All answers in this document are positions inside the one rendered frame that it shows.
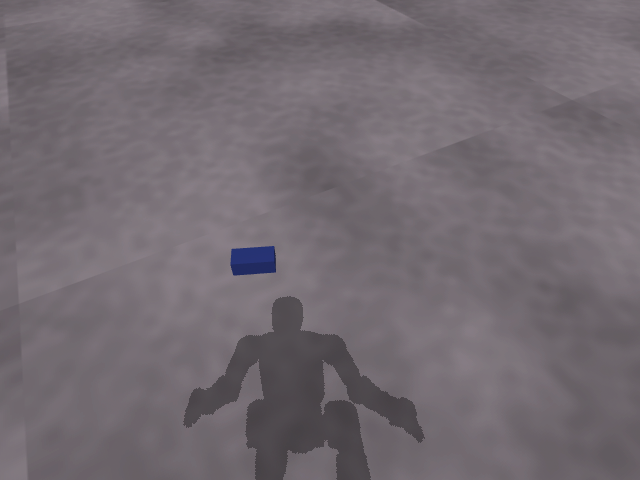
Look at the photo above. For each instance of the carton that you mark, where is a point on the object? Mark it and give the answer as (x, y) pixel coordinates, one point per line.
(255, 260)

